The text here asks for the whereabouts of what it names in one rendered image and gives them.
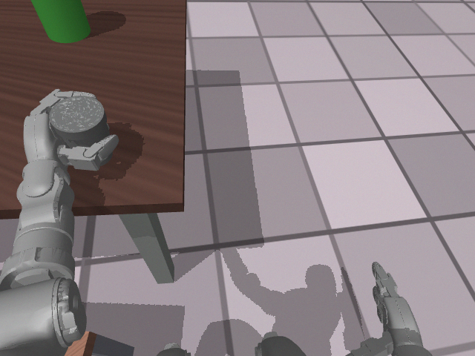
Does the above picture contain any right robot hand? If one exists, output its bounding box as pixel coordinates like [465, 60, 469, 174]
[345, 262, 424, 356]

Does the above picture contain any chair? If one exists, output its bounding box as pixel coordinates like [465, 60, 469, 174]
[65, 332, 134, 356]

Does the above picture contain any left robot arm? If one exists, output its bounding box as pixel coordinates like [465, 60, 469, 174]
[0, 159, 87, 356]

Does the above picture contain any left robot hand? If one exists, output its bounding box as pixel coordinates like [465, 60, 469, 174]
[23, 89, 119, 171]

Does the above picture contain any table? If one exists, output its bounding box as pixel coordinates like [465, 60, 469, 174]
[0, 0, 187, 284]

